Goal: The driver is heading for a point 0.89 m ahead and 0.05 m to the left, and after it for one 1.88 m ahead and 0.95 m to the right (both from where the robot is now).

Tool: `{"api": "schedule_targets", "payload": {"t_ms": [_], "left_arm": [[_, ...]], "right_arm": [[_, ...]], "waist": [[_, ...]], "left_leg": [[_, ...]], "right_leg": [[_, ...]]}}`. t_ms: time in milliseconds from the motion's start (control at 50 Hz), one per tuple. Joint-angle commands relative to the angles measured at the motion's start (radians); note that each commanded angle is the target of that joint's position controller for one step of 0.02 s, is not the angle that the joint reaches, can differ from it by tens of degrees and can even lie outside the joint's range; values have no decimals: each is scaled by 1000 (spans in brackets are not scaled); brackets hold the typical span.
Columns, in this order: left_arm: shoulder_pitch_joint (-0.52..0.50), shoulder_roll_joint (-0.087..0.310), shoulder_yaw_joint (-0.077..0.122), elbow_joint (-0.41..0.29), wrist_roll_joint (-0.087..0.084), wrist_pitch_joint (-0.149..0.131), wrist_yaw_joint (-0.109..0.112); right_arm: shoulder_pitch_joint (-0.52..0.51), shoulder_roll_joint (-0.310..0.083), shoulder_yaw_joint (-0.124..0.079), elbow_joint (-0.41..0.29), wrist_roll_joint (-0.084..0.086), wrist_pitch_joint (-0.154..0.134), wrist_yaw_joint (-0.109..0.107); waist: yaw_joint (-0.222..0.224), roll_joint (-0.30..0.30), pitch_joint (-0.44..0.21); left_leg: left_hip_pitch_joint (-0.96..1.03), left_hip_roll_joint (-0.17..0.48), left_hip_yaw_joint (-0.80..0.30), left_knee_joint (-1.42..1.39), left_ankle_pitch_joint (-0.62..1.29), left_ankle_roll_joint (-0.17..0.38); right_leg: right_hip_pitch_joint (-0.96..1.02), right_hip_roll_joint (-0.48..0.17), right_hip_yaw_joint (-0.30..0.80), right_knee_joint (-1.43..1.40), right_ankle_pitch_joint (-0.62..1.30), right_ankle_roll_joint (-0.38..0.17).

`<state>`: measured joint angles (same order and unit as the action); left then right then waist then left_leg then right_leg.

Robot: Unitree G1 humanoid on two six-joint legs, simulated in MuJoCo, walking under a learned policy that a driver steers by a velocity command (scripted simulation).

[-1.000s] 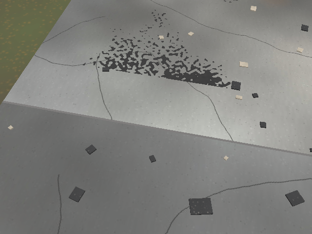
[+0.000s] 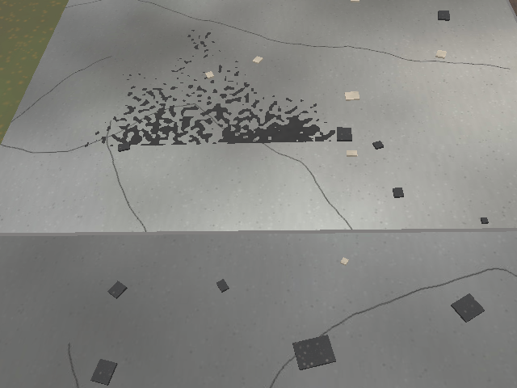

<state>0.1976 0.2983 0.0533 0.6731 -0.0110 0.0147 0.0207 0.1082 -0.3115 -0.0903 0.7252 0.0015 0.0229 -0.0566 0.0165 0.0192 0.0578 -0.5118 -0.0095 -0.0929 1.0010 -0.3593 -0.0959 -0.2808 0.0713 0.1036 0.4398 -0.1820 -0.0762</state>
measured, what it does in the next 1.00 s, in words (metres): walks ahead: left foot, then right foot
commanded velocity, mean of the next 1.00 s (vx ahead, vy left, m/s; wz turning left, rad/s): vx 0.38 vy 0.00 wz -0.07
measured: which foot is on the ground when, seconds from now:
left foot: up 0.00-0.22, down 0.24-0.66, up 0.68-1.00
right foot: down 0.00-0.24, up 0.26-0.64, down 0.66-1.00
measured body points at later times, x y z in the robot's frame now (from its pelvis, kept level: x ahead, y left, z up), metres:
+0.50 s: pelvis +0.12 +0.02 +0.00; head +0.14 +0.03 +0.45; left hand +0.35 +0.22 -0.10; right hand +0.05 -0.26 -0.11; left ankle +0.06 +0.16 -0.74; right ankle +0.18 -0.16 -0.69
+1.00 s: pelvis +0.35 -0.08 +0.00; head +0.37 -0.08 +0.45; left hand +0.39 +0.21 -0.12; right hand +0.53 -0.35 -0.09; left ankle +0.51 +0.07 -0.69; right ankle +0.26 -0.18 -0.74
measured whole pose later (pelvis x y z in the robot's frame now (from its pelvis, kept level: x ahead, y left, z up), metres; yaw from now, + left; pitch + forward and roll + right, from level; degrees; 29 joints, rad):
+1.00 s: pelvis +0.35 -0.08 +0.00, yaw -1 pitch +1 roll -3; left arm 0.34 0.28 0.08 0.81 0.00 -0.09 0.00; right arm 0.15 -0.31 -0.06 0.70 0.02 -0.03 0.02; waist 0.07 0.04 0.03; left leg -0.69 0.10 -0.04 0.83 -0.03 0.00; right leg 0.02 0.03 -0.19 0.22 -0.25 -0.02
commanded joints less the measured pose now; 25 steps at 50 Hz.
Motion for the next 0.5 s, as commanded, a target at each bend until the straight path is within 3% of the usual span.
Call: {"api": "schedule_targets", "payload": {"t_ms": [20, 60, 140, 180, 200, 220, 240, 260, 280, 300, 320, 340, 400, 500], "left_arm": [[-1, 179, 54, -69, -2, 0, 16], [-2, 181, 55, -74, -4, 1, 15], [6, 186, 56, -76, -6, -3, 6], [-8, 179, 52, -79, -9, -1, 2], [-29, 168, 47, -85, -11, 1, 3], [-35, 142, 39, -91, -11, 0, 4], [-24, 80, 21, -96, -8, -5, 2], [-27, 39, 10, -132, -16, -18, 1], [-52, 109, 25, -149, -15, -32, 0], [-33, 145, 36, -124, -13, -38, -3], [-5, 140, 39, -95, -6, -41, -7], [-5, 131, 38, -89, -2, -48, -12], [-68, 79, 23, -105, -3, -71, -29], [-207, 14, -8, -150, 0, -91, -47]], "right_arm": [[-16, -68, -14, -65, 1, -22, 5], [-35, -75, -14, -73, 7, -35, 17], [-45, -85, -14, -81, 17, -81, 42], [-5, -82, -16, -68, 25, -103, 52], [42, -78, -18, -50, 29, -112, 55], [96, -92, -26, -31, 28, -118, 52], [190, -137, -37, -16, 14, -119, 45], [261, -212, -45, -2, -20, -119, 48], [220, -205, -47, -1, -28, -126, 58], [177, -139, -28, -13, -9, -128, 54], [164, -104, -16, -15, 1, -127, 50], [169, -96, -11, -11, 3, -124, 48], [222, -99, -4, 10, -3, -127, 44], [270, -125, 0, 38, 17, -111, 47]], "waist": [[6, -140, -140], [18, -176, -111], [27, -186, -86], [-3, -178, -80], [-38, -164, -75], [-67, -133, -80], [-93, -21, -131], [-84, 164, -116], [-63, 182, -10], [-52, 150, 38], [-45, 131, 37], [-46, 121, 31], [-73, 102, 30], [-115, 103, 42]], "left_leg": [[-45, 0, -17, -127, 34, -13], [-12, -5, -9, -211, 35, -5], [80, -23, 1, -363, -6, 34], [197, -29, 14, -475, 31, 61], [296, -27, 28, -578, 109, 78], [422, 6, 20, -643, 149, 100], [591, 164, -130, -678, 39, 150], [635, 341, -459, -783, -246, 260], [535, 412, -586, -825, -383, 330], [511, 368, -506, -833, -378, 320], [520, 314, -417, -832, -301, 288], [528, 284, -351, -833, -223, 269], [502, 241, -197, -858, 16, 271], [409, 200, -61, -867, 235, 275]], "right_leg": [[170, -226, 295, -125, 48, -149], [116, -213, 351, -172, -231, -156], [76, -207, 431, -174, -363, -162], [23, -185, 450, -154, -385, -146], [-28, -156, 441, -127, -407, -125], [-110, -116, 406, -65, -426, -89], [-245, -46, 299, 158, -482, -27], [-442, 76, 112, 403, -453, 13], [-547, -15, 101, 539, -388, 29], [-569, -45, 95, 593, -307, 43], [-564, -53, 81, 615, -244, 59], [-567, -62, 69, 619, -188, 69], [-547, -86, 15, 583, -40, 89], [-375, -114, -102, 279, 88, 116]]}}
